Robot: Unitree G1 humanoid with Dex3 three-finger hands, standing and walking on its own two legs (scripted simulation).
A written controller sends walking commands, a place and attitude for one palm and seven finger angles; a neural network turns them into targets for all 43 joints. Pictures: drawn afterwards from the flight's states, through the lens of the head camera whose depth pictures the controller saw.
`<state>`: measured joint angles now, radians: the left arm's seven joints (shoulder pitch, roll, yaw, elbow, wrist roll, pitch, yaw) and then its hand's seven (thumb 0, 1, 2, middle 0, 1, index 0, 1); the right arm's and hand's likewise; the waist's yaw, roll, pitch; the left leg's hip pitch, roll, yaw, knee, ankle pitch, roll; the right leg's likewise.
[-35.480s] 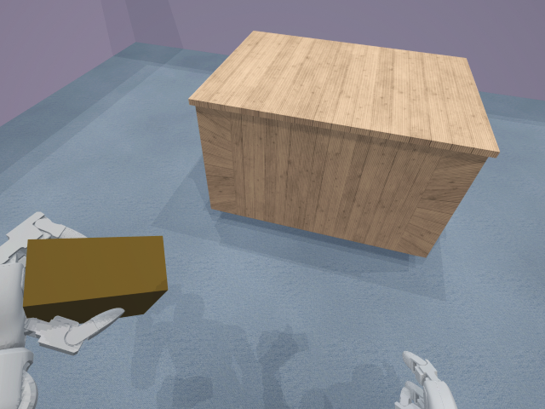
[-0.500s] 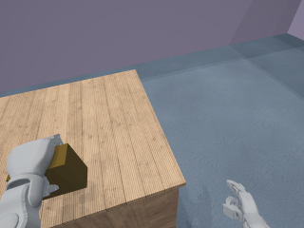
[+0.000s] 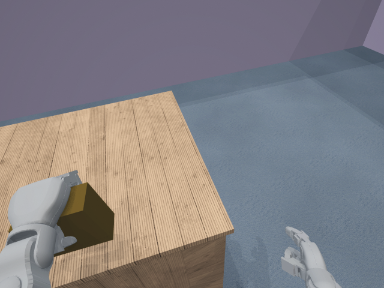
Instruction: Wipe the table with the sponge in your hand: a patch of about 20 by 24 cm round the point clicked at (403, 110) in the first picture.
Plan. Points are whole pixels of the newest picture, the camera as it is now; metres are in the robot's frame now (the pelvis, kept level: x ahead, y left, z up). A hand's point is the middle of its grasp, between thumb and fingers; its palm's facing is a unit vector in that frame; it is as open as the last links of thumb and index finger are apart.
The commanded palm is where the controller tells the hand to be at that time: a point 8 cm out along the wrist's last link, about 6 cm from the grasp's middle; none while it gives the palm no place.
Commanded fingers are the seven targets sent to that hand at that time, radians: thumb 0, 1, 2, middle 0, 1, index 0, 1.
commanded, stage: bring the sponge back beside the body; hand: left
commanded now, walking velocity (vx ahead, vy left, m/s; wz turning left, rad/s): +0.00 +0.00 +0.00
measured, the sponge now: (74, 226) +0.19 +0.28 +0.06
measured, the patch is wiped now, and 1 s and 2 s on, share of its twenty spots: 1.00 1.00 1.00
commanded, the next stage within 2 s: step back with the hand held close in 0.42 s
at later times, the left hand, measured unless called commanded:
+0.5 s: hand (61, 218) +0.18 +0.28 +0.11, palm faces +0.07 -0.10 -0.99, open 10.0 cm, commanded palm +0.15 +0.28 +0.18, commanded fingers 0.00 0.10 1.30 -1.20 -1.60 -1.20 -1.60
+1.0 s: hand (53, 222) +0.16 +0.26 +0.14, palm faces +0.34 -0.83 -0.43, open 10.0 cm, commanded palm +0.11 +0.30 +0.17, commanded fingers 0.00 0.10 1.30 -1.20 -1.60 -1.20 -1.60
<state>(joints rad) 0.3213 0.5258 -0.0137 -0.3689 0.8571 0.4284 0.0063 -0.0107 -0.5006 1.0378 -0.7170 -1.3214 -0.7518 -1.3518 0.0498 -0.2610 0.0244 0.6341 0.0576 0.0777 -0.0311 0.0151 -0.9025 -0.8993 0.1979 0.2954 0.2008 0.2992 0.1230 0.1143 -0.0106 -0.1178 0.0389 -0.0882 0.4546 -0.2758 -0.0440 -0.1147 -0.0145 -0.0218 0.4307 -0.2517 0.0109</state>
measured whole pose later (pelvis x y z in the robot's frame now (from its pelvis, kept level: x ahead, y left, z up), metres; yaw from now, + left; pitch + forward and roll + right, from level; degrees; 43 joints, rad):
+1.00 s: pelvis -0.05 +0.02 -0.02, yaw +0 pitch +2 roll -2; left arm 0.55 0.42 0.36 -0.58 -0.06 -0.09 0.14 -0.01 -0.50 1.04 -0.72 -1.32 -0.75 -1.35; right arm 0.25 -0.22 0.00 0.57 0.03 0.03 -0.08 0.02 -0.90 -0.90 0.20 0.30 0.20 0.30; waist -0.02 -0.01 0.00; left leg -0.43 0.01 -0.10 0.70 -0.30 -0.03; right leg -0.40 -0.03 -0.02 0.62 -0.26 0.04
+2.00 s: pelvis -0.14 +0.00 -0.03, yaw +4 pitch +1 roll -3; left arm 0.49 0.41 0.39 -0.59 -0.04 -0.19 0.15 -0.01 -0.50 1.04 -0.72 -1.32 -0.75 -1.35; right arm 0.21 -0.15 0.00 0.60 0.00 -0.08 -0.04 0.01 -0.90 -0.90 0.20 0.30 0.20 0.30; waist -0.01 0.00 -0.01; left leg -0.56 0.09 -0.07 0.64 -0.11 -0.04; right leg -0.41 0.08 -0.01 0.90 -0.47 0.02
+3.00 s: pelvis -0.33 -0.06 -0.01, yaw +2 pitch -3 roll +1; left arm 0.46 0.34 0.30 -0.41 -0.04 -0.13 0.11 -0.01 -0.50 1.04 -0.72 -1.33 -0.75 -1.35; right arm 0.28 -0.23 -0.01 0.70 0.02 -0.08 -0.03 0.02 -0.90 -0.90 0.20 0.30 0.20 0.30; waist -0.01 0.03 -0.03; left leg -0.40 0.03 -0.02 0.98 -0.38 0.02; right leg -0.30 0.04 -0.13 0.59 -0.25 -0.10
